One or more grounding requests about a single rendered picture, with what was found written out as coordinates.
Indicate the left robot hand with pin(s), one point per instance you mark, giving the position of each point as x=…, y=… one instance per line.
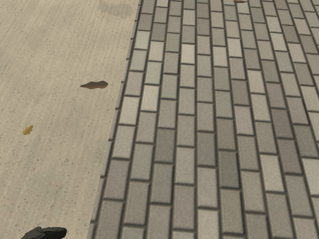
x=46, y=233

